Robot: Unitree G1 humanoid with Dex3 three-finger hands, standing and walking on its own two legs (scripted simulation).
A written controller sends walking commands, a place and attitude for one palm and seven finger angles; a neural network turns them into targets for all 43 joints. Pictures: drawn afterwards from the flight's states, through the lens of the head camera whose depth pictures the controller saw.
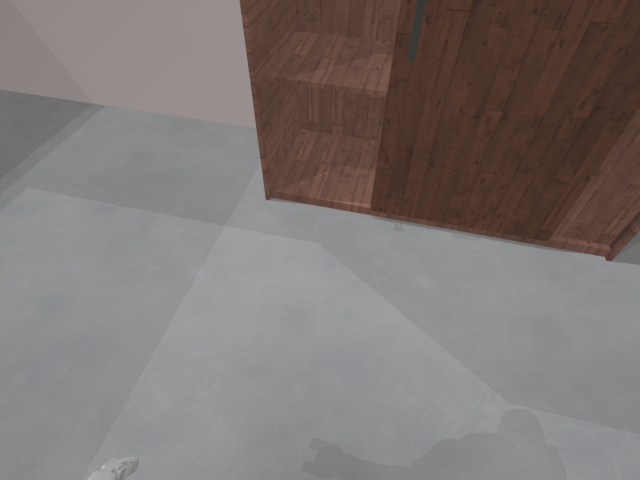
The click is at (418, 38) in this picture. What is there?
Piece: wardrobe's sliding door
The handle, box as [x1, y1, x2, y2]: [407, 0, 425, 61]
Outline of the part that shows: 425,0 417,0 407,60 413,61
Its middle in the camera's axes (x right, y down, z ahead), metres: +0.27 -0.62 +1.08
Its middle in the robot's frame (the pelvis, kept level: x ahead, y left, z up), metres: +1.25 -0.21 +0.08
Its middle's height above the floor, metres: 0.85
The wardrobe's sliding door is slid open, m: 0.47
